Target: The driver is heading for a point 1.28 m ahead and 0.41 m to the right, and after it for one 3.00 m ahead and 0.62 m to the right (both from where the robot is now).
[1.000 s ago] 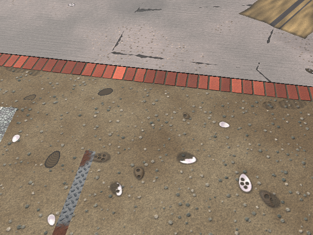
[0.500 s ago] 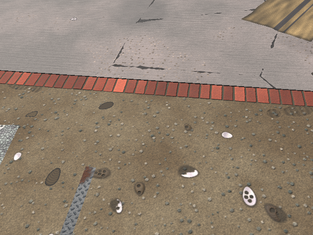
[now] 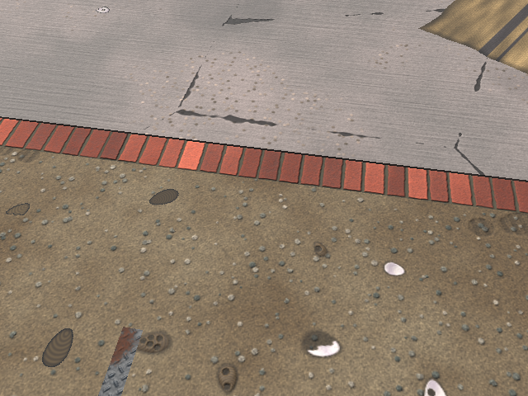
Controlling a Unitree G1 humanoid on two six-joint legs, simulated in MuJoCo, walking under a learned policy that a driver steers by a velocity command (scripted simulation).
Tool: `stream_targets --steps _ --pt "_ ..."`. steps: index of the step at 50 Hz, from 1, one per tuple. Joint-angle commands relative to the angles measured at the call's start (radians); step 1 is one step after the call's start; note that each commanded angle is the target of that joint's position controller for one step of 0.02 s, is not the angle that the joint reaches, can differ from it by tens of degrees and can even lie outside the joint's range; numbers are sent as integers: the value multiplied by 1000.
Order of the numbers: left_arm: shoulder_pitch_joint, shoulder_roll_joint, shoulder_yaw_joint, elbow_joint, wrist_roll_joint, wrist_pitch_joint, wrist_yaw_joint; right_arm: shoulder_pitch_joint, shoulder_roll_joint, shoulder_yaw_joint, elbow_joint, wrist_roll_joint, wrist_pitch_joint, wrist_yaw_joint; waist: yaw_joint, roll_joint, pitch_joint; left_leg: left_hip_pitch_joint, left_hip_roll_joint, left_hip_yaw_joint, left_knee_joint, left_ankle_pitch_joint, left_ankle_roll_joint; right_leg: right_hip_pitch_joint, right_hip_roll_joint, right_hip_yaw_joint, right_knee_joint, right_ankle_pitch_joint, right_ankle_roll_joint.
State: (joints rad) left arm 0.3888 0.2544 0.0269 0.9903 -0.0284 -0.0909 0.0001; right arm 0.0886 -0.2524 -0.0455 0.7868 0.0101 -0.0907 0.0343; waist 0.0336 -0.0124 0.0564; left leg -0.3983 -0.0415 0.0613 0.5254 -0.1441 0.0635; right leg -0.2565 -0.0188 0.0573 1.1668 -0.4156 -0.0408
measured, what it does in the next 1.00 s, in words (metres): walks ahead: right foot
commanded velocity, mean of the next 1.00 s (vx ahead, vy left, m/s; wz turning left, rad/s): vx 0.10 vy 0.00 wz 0.00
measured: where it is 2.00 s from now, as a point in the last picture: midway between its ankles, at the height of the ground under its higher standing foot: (292, 394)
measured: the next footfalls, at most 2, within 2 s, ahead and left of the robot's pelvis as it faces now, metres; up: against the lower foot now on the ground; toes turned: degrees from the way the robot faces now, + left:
right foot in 0.34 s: +0.31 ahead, -0.13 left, +0.00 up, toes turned +1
left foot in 2.00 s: +0.68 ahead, +0.10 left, +0.00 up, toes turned -3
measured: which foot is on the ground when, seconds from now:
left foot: down 0.00-1.00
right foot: up 0.00-0.32, down 0.34-1.00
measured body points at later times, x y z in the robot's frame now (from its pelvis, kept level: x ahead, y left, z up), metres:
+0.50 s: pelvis +0.18 -0.03 +0.00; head +0.20 -0.04 +0.45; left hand +0.32 +0.22 -0.11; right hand +0.24 -0.29 -0.14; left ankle +0.14 +0.10 -0.72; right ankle +0.27 -0.13 -0.73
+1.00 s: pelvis +0.21 -0.02 +0.01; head +0.23 -0.02 +0.46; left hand +0.32 +0.24 -0.13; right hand +0.23 -0.27 -0.15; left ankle +0.15 +0.10 -0.73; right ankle +0.27 -0.13 -0.73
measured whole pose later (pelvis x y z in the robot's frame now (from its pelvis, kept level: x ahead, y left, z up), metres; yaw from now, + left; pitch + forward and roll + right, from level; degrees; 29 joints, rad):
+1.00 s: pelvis +0.21 -0.02 +0.01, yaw +1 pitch -1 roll +0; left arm 0.12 0.23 0.04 0.99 0.00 0.01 0.03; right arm 0.24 -0.21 0.00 1.10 0.00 -0.01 -0.03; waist -0.01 0.00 0.04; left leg -0.11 0.01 0.01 0.50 -0.37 0.00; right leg -0.30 0.01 -0.01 0.52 -0.20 -0.02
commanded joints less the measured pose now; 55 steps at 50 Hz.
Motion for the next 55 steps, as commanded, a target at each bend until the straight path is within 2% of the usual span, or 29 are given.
stream_targets --steps 1,3,5,7,8,10,12,14,16,17,18,19,20,21,22,23,25,26,27,28,29,32,34,40,55 --pt "-23 110 34 -86 4 -22 12 59 -86 -20 -10 -19 -18 4 -24 52 -66 256 275 -337 -330 184 172 -313 -111 28 78 111 1" --pt "27 64 30 -77 15 5 18 59 -78 -15 18 -22 -29 10 13 64 -73 163 253 -228 -336 471 187 -225 -109 12 19 105 28" --pt "0 62 32 -99 26 19 24 69 -102 -16 48 -26 -34 2 28 75 -59 117 234 -146 -340 627 192 -227 -98 -9 -83 157 54" --pt "-76 55 26 -132 37 22 24 76 -122 -16 66 -27 -25 -14 18 78 -63 110 204 -85 -331 661 177 -220 -94 -25 -255 272 69" --pt "-114 46 21 -142 38 21 20 83 -127 -16 72 -25 -18 -21 3 78 -71 112 184 -58 -325 641 162 -192 -83 -36 -349 344 68" --pt "-192 47 17 -159 34 22 13 129 -150 -17 96 -22 -7 -29 -36 73 -91 151 188 -61 -316 583 150 -156 -58 -44 -472 455 68" --pt "-229 69 20 -172 30 26 9 149 -161 -16 119 -15 5 -33 -47 75 -97 200 214 -88 -297 518 147 -138 -48 -27 -539 472 63" --pt "-255 95 28 -188 36 26 7 144 -163 -16 135 -6 17 -35 -45 78 -93 245 237 -120 -245 473 136 -133 -40 -16 -591 415 43" --pt "-212 113 38 -175 46 22 6 128 -146 -10 145 6 29 -40 -8 60 -105 262 213 -131 -146 377 95 -44 -22 -29 -714 460 14" --pt "-184 160 51 -166 51 20 13 182 -119 -2 157 -5 29 -41 -15 6 -129 245 154 -113 -71 300 46 60 -65 12 -762 735 -10" --pt "-165 215 60 -171 56 24 19 275 -88 9 166 -33 20 -39 -66 -93 -207 151 80 -81 36 45 1 238 -180 109 -687 1059 -72" --pt "-151 149 42 -151 57 38 20 360 -21 29 199 -27 26 -42 -82 -217 -283 74 37 -60 135 -265 -49 322 -281 224 -687 1049 -199" --pt "-152 74 23 -151 45 48 13 305 -65 23 197 -16 43 -48 -49 -181 -273 65 40 -81 177 -398 -70 273 -289 275 -736 882 -228" --pt "-183 65 16 -148 44 52 8 251 -87 16 183 -3 62 -54 -53 -157 -239 37 50 -92 184 -410 -74 225 -273 284 -775 681 -214" --pt "-219 79 17 -153 46 56 7 224 -88 13 187 -2 82 -63 -60 -131 -212 40 64 -100 164 -375 -78 172 -257 283 -806 525 -189" --pt "-269 99 22 -162 45 59 8 218 -90 10 193 -9 100 -70 -76 -121 -179 79 75 -103 115 -298 -80 91 -244 266 -835 411 -163" --pt "-347 109 24 -173 42 65 13 233 -70 15 216 -23 115 -72 -113 -113 -143 228 74 -89 -45 -115 -70 -60 -159 165 -863 180 -82" --pt "-331 108 25 -163 38 67 14 220 -82 15 220 -31 118 -70 -97 -94 -115 244 81 -90 -83 -79 -60 -94 -118 118 -868 54 -42" --pt "-324 105 26 -160 36 68 16 216 -107 11 226 -26 115 -68 -76 -54 -66 172 86 -87 -91 -166 -46 -79 -73 66 -865 -24 -14" --pt "-317 97 24 -155 38 66 18 196 -115 8 232 -18 107 -67 -60 -13 -33 120 81 -89 -94 -201 -36 -43 -53 48 -842 20 -3" --pt "-305 88 23 -145 38 61 20 183 -97 12 235 -16 96 -67 -56 6 -41 115 87 -92 -108 -172 -36 -4 -49 45 -809 111 -6" --pt "-270 87 27 -121 28 52 23 180 -98 11 252 -17 69 -64 -47 38 -106 139 95 -99 -113 -29 -48 101 -38 10 -705 473 -36" --pt "-263 81 28 -109 27 56 21 190 -92 13 265 -12 66 -63 -46 39 -125 151 93 -95 -105 19 -51 132 -36 1 -680 562 -46" --pt "-274 75 33 -81 27 80 20 198 -85 18 285 -12 81 -67 -49 25 -84 152 87 -89 -106 16 -47 117 -23 -12 -675 528 -38" --pt "-280 75 37 -2 27 101 35 230 -57 27 309 -16 75 -71 -42 18 -32 131 82 -81 -148 -68 -45 123 -15 -11 -702 418 -14"
Velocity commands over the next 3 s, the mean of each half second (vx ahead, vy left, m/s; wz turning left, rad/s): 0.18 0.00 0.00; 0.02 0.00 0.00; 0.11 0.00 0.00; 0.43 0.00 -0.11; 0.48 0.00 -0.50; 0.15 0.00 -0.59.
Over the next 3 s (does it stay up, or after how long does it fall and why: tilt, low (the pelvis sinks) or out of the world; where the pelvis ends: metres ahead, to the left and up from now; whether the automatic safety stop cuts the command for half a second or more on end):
stays up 0.88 -0.12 0.01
